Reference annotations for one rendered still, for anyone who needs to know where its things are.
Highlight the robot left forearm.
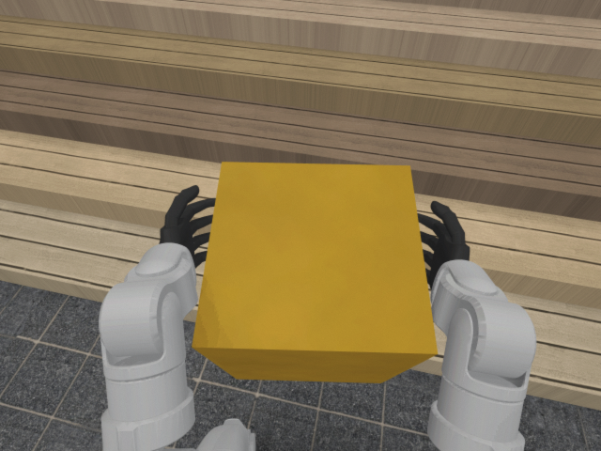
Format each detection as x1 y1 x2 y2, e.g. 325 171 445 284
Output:
99 242 198 451

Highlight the robot left hand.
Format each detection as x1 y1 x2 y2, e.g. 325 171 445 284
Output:
159 185 216 268

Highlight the robot left shin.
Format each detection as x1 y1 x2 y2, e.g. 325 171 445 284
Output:
223 419 244 427

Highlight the robot right forearm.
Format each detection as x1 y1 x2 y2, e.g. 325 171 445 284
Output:
427 259 536 451

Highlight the left robot thigh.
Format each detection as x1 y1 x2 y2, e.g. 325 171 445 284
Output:
196 424 255 451

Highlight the carton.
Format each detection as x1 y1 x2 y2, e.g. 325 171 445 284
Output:
192 162 438 383

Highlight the robot right hand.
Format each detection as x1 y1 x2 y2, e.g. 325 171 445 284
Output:
417 201 470 289

